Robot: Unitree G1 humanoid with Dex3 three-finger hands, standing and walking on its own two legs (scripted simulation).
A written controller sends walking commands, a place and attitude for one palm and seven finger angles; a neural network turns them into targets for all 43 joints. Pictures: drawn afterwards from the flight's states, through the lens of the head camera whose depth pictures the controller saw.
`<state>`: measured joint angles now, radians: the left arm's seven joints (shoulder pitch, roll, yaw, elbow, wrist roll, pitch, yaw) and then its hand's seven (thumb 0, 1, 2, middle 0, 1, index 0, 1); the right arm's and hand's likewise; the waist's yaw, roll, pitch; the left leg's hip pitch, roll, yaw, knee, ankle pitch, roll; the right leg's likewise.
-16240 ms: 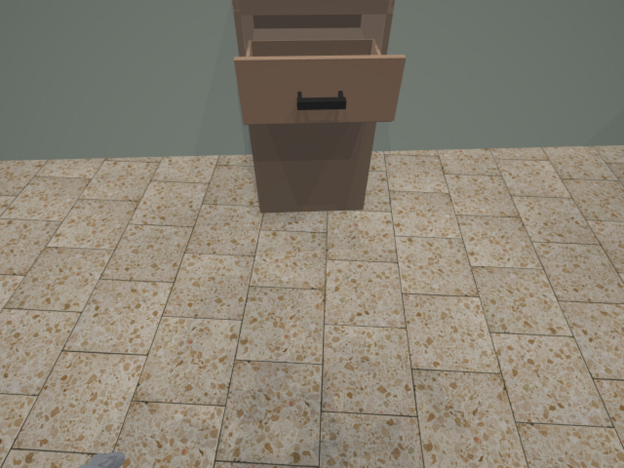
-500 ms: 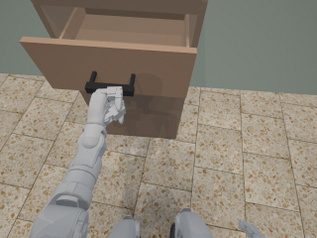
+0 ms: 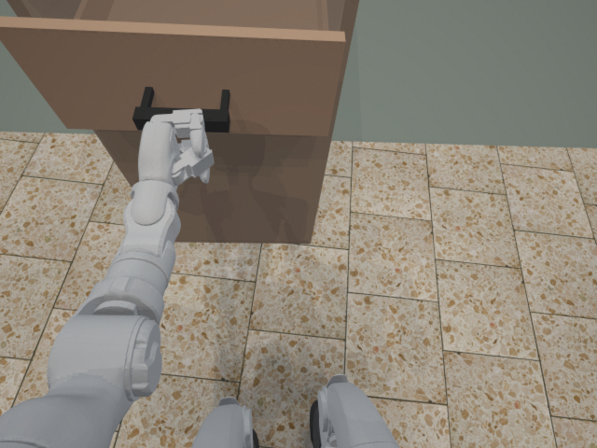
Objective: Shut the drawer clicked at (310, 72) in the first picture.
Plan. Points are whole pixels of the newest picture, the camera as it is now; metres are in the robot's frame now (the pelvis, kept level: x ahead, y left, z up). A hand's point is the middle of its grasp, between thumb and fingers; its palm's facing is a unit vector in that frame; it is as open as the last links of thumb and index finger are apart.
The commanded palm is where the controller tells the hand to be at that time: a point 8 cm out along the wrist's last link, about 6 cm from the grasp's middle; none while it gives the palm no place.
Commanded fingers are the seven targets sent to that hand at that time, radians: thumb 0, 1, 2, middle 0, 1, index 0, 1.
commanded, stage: push the drawer shut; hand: left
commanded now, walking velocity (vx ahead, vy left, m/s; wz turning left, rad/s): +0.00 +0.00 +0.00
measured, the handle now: (185, 108) +0.57 +0.11 +0.06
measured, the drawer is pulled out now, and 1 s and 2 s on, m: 0.09 0.00 0.00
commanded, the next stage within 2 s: pull the fist back off the drawer in 0.96 s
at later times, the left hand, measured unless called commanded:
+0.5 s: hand (214, 117) +0.55 +0.07 +0.06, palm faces -0.08 -1.00 -0.05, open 3.2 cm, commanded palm +0.54 +0.12 +0.06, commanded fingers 0.00 0.90 0.90 -1.40 -1.60 -1.40 -1.60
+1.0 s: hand (210, 102) +0.58 +0.08 +0.06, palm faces -0.09 -0.99 -0.05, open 3.1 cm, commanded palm +0.60 +0.10 +0.06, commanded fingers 0.00 0.90 0.90 -1.40 -1.60 -1.40 -1.60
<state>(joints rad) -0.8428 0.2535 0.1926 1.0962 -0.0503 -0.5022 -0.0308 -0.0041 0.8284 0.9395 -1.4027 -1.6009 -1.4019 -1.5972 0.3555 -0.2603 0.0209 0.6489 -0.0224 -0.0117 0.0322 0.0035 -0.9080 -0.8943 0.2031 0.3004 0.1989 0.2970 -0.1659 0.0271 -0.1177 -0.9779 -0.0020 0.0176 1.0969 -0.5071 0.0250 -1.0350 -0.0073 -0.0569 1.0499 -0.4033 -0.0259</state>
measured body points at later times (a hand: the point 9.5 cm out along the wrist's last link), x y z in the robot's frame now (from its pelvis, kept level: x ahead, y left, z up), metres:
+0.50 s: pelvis +0.00 +0.01 -0.01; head +0.16 +0.02 +0.41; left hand +0.55 +0.13 +0.06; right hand -0.02 -0.25 -0.12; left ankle +0.00 +0.10 -0.66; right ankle +0.05 -0.11 -0.66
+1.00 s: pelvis +0.00 +0.01 -0.02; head +0.18 +0.02 +0.39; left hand +0.58 +0.13 +0.06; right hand -0.06 -0.24 -0.12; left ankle +0.00 +0.10 -0.66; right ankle +0.05 -0.11 -0.66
